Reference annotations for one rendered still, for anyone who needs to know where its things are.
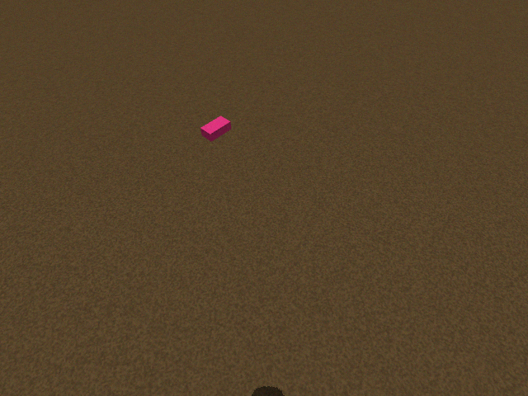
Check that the carton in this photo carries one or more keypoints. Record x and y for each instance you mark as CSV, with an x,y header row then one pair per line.
x,y
215,128

